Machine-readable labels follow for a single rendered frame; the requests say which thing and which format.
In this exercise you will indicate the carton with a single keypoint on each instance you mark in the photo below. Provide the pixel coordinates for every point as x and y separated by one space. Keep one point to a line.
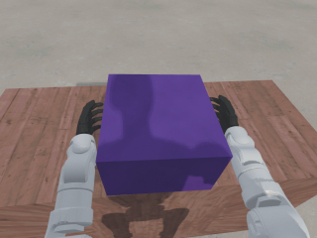
159 133

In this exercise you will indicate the right robot forearm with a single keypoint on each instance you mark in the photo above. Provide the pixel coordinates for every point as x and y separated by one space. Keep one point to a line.
258 187

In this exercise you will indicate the robot right upper arm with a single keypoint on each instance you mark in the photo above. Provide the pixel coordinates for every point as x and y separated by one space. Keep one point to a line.
279 221

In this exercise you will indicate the robot left hand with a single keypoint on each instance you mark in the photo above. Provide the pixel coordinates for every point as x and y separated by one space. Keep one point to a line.
85 122

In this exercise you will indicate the pedestal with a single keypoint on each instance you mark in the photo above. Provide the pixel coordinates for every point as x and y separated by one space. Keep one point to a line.
38 123

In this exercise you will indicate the left robot forearm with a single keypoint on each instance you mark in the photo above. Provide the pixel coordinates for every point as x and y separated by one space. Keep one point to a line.
72 211

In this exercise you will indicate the robot right hand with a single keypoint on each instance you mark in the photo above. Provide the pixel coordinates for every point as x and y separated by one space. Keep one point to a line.
226 115

